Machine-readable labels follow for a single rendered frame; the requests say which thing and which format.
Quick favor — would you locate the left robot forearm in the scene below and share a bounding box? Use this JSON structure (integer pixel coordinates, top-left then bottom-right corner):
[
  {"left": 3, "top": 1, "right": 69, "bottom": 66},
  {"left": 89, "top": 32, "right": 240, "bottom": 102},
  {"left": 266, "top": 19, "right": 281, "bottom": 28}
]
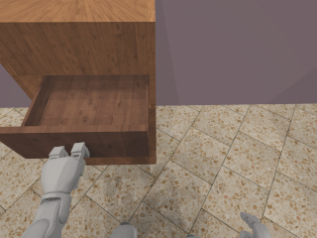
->
[{"left": 21, "top": 191, "right": 72, "bottom": 238}]

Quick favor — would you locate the left robot hand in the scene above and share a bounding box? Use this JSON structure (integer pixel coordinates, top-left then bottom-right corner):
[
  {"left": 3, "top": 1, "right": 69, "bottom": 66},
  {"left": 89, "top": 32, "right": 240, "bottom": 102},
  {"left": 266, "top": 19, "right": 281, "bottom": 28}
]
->
[{"left": 41, "top": 142, "right": 90, "bottom": 194}]

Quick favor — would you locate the robot left shin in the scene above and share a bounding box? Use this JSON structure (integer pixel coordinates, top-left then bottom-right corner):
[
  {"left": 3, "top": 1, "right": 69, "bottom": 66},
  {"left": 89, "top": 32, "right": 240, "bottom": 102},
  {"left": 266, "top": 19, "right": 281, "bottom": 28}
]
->
[{"left": 120, "top": 221, "right": 131, "bottom": 225}]

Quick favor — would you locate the right robot hand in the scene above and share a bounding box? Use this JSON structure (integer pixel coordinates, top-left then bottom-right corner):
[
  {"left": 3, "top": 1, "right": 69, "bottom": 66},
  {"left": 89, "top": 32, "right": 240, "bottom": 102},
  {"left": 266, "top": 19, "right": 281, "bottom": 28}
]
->
[{"left": 236, "top": 212, "right": 272, "bottom": 238}]

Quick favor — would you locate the handle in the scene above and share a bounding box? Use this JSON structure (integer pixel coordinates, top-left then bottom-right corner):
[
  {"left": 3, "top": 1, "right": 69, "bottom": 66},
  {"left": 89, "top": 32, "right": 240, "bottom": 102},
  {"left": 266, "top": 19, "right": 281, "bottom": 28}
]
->
[{"left": 67, "top": 156, "right": 86, "bottom": 177}]

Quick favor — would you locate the drawer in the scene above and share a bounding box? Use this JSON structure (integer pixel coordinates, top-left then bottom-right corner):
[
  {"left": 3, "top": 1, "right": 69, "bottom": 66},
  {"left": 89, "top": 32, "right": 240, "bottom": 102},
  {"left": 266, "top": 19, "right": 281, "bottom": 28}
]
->
[{"left": 0, "top": 74, "right": 150, "bottom": 159}]

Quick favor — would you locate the cabinet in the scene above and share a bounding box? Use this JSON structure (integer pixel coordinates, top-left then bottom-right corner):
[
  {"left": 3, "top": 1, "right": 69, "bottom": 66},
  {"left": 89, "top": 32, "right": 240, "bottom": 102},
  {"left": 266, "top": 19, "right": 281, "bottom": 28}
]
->
[{"left": 0, "top": 0, "right": 157, "bottom": 166}]

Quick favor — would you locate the robot left thigh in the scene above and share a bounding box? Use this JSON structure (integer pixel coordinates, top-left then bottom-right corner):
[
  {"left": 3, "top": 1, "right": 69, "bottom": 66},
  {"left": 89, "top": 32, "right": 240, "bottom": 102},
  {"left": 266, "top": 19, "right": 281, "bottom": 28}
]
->
[{"left": 109, "top": 224, "right": 138, "bottom": 238}]

